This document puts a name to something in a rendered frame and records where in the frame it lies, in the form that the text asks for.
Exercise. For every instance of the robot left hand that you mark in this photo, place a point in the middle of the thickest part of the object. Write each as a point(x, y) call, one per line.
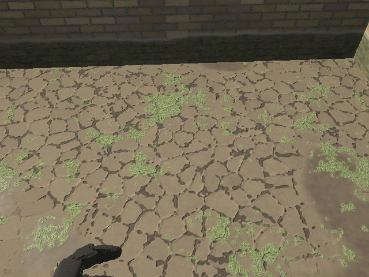
point(84, 258)

